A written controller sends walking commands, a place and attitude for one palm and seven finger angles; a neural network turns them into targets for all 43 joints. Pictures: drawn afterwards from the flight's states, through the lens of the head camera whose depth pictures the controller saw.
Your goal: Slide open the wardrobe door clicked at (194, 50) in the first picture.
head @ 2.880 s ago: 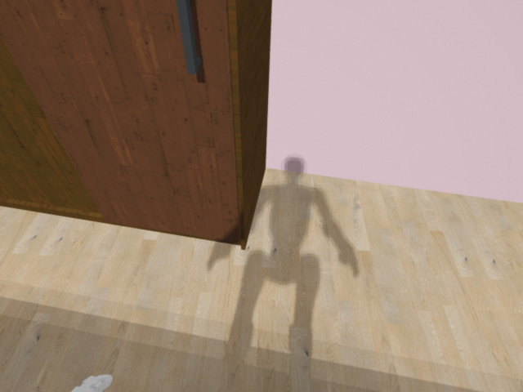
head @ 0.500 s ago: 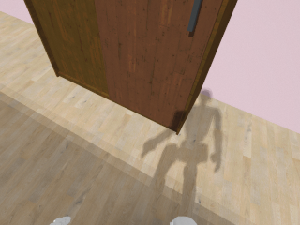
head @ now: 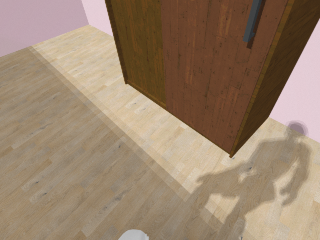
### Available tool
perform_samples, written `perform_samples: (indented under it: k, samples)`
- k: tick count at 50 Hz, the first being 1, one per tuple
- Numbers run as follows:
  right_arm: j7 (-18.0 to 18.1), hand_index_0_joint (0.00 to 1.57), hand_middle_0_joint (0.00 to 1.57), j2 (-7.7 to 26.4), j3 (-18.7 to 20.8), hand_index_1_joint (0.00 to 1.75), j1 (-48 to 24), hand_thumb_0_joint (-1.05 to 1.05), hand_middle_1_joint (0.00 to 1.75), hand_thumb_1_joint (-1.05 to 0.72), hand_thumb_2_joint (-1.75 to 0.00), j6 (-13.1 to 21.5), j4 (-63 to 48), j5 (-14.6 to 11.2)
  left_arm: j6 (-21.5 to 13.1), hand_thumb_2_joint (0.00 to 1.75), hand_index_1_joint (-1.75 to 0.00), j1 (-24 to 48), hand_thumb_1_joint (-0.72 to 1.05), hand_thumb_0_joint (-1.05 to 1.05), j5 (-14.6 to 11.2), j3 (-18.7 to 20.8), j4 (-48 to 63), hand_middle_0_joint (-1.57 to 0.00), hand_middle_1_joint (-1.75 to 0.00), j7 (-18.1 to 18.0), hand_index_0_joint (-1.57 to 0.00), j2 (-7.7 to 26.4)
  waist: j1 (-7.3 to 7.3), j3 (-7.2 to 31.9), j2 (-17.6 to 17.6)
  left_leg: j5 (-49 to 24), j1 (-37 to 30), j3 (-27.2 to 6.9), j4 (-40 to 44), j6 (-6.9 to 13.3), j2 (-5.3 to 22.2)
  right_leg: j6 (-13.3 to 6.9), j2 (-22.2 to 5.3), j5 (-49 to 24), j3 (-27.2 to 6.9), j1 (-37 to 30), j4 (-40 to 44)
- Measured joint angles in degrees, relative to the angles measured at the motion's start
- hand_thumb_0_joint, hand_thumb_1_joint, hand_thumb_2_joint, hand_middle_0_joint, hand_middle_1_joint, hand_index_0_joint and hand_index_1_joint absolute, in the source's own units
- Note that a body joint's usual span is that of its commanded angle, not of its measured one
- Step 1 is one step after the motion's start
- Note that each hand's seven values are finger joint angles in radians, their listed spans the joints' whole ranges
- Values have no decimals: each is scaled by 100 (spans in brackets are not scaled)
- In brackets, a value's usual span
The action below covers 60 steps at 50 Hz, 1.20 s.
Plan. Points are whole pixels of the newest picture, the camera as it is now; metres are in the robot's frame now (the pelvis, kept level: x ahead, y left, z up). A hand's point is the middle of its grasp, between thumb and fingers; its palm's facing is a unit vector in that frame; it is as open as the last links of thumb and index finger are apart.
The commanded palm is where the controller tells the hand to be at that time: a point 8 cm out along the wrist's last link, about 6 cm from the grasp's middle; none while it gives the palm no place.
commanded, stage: walk to a spot facing it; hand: right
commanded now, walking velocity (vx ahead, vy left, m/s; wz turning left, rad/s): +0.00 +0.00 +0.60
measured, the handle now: (258, 6) +0.84 -0.35 +0.21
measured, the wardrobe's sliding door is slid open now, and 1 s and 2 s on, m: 0.00 0.00 0.00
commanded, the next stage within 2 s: turn to face it in 1.86 s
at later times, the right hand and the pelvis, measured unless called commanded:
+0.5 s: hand out of the picture +0.11 -0.10 -0.15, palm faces -0.27 +0.93 -0.24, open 7.3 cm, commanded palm none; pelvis -0.02 +0.06 +0.00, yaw +18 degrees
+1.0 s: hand (219, 214) +0.24 -0.17 -0.19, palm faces -0.46 +0.88 -0.15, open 7.4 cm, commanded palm none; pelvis +0.16 +0.01 +0.00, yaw +34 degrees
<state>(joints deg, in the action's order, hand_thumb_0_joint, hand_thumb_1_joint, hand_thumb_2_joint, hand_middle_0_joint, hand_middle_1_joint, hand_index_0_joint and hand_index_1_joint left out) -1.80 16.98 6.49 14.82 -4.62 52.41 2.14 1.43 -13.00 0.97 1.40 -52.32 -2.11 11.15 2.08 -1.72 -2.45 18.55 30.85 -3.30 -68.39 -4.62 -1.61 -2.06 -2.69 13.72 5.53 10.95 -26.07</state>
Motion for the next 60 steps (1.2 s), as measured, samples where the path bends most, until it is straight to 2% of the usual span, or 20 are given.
perform_samples:
  k: [3,7,12,15,16,18,20,22,25,29,36,40,42,43,45,48,51,55,60]
  samples:
    - [-4,20,20,-36,-29,30,-17,0,29,-91,-90,-47,93,-24,-80,90,-30,-101,91,0,4,15,1,-20,-30,5,-20,-45,-71,-52,33,152,-293,110,453,-52,255,-11,-104,9,231,-10,-16]
    - [-12,20,20,-152,-93,30,-184,0,29,-91,-90,-108,148,-48,-108,90,-30,-212,91,0,16,44,-68,-20,-30,38,-20,-73,-192,-161,94,441,-661,317,1269,-39,448,30,-264,26,521,41,-101]
    - [-23,20,20,-356,-189,30,-504,0,29,-91,-90,-47,56,-73,-53,90,-30,-299,91,0,40,142,-229,-20,-30,88,-20,34,-342,-282,274,649,-1112,610,2263,110,437,167,-538,114,857,244,-411]
    - [-24,20,20,-432,-243,30,-618,0,29,-91,-90,85,-71,-78,-15,90,-30,-405,91,0,29,208,-294,-20,-30,120,-20,162,-373,-248,391,184,-1618,756,3343,270,361,319,-747,309,1030,488,-892]
    - [-7,20,20,-462,-259,30,-644,0,29,-91,-90,167,-81,-60,23,90,-30,-434,91,0,17,228,-321,-20,-30,131,-20,221,-366,-231,461,-117,-1643,774,3505,478,306,411,-828,704,980,652,-1283]
    - [53,20,20,-559,-326,30,-644,0,29,-91,-90,256,-78,-76,175,90,-30,-456,91,0,38,260,-402,-20,-30,146,-20,332,-401,-193,607,-44,-1610,765,3371,620,195,513,-737,1356,434,1096,-2366]
    - [101,20,20,-623,-352,30,-502,0,29,-91,-90,308,-77,-97,274,90,-30,-482,91,0,56,281,-474,-20,-30,195,-20,380,-378,-59,604,-24,-1760,682,3588,637,149,541,-581,1192,103,1451,-3179]
    - [134,20,20,-645,-361,30,-308,0,29,-91,-90,380,-39,-112,264,90,-29,-452,91,0,88,300,-488,-20,-30,259,-20,392,-336,56,534,-180,-1951,531,3952,643,108,591,-519,709,-32,1694,-3570]
    - [132,20,20,-661,-386,30,-33,0,30,-91,-90,497,72,-117,142,90,-29,-351,91,1,113,323,-400,-20,-30,306,-20,395,-317,123,469,-393,-2210,340,4404,677,30,683,-527,145,-176,1930,-3632]
    - [121,20,20,-711,-413,30,307,0,30,-91,-90,611,239,-98,35,90,-29,-193,91,0,108,340,-299,-20,-30,315,-20,389,-253,147,464,-465,-2474,173,4728,686,-85,765,-551,-179,-323,2122,-3428]
    - [167,20,20,-781,-425,30,887,0,30,-91,-90,678,536,-41,-14,90,-29,164,91,0,72,306,-169,-19,-30,338,-20,290,35,150,411,-271,-2835,-129,4929,565,-175,723,-439,-169,-348,2092,-2601]
    - [206,20,20,-729,-386,30,1125,0,30,-91,-90,626,707,-9,-141,90,-29,402,91,0,15,236,-13,-19,-30,338,-20,144,211,91,228,70,-2940,-391,4719,378,-79,598,-250,120,-284,1631,-1520]
    - [199,20,20,-682,-337,30,1223,0,30,-91,-90,590,780,-34,-303,90,-30,484,91,0,-1,163,90,-20,-30,303,-20,75,228,54,114,455,-2820,-556,4184,312,-31,483,-149,-101,-206,1199,-807]
    - [182,20,20,-644,-297,30,1183,0,30,-91,-90,547,840,-66,-396,90,-30,554,91,0,16,131,111,-20,-30,269,-20,13,221,-17,19,681,-2571,-570,3490,380,3,299,-113,-161,-90,1194,-950]
    - [149,20,20,-580,-244,30,1059,0,30,-91,-90,440,923,-80,-473,90,-30,588,91,0,33,39,143,-20,-30,231,-20,-94,228,-109,-36,911,-1885,-370,1795,479,-19,10,-185,72,170,1050,-1183]
    - [62,20,20,-428,-146,30,807,1,29,-91,-90,369,908,-23,-499,90,-30,358,91,0,29,-23,64,-20,-30,168,-20,-264,113,-81,-34,362,-989,175,261,502,129,-116,-233,139,423,562,-781]
    - [35,20,20,-296,-42,30,507,1,29,-91,-90,352,692,4,-551,90,-30,11,93,-1,-30,55,-127,-20,-30,55,-20,-363,65,-34,-26,-325,-312,390,-183,438,290,-91,-205,46,649,102,-221]
    - [44,20,20,-256,55,30,178,0,29,-91,-90,312,447,19,-570,90,-30,-412,95,-2,-41,153,-378,-20,-30,-18,-20,-215,-19,48,15,-1009,317,339,-337,366,407,-136,-103,84,978,-330,210]
    - [45,19,19,-297,84,30,-136,0,29,-92,-90,224,325,23,-548,90,-30,-947,94,-1,-43,138,-677,-20,-30,-32,-20,-212,-142,98,10,-1370,698,300,-311,292,504,-205,44,310,1367,-731,432]
